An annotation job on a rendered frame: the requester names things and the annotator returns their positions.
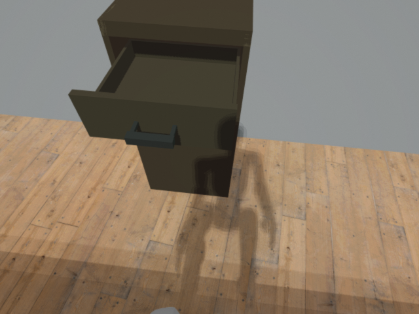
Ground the drawer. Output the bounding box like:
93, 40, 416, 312
68, 39, 241, 150

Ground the cabinet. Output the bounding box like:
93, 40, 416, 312
97, 0, 253, 198

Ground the handle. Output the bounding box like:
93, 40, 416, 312
124, 121, 177, 149

